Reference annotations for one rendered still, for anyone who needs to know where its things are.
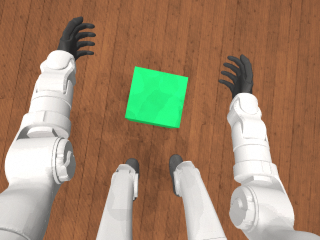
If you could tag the robot left hand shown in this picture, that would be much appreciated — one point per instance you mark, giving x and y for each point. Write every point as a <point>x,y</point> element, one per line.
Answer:
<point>69,41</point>

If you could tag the robot left forearm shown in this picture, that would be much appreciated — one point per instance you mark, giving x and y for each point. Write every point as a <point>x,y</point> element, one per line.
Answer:
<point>51,102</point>

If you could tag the robot shin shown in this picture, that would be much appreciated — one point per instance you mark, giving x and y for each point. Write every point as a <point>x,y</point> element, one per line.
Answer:
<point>123,167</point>
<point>186,163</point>

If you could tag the carton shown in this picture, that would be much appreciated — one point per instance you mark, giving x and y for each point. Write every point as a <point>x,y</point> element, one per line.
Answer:
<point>156,98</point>

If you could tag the left robot upper arm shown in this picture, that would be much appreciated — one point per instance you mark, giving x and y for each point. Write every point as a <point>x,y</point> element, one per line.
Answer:
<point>36,168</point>

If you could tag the left robot shin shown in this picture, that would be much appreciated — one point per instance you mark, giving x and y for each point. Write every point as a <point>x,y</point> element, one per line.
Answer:
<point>123,167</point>

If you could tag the robot right hand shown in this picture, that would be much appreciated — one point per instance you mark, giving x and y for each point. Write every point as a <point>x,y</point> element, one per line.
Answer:
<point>243,80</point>

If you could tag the right robot shin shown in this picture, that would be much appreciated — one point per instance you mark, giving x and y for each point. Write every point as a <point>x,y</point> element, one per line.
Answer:
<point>186,163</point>

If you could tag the right robot upper arm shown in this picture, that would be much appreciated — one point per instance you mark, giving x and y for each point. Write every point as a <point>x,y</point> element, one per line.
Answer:
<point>264,214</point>

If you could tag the robot right forearm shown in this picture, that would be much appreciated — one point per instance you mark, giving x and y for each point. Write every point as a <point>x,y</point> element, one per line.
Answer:
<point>253,163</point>

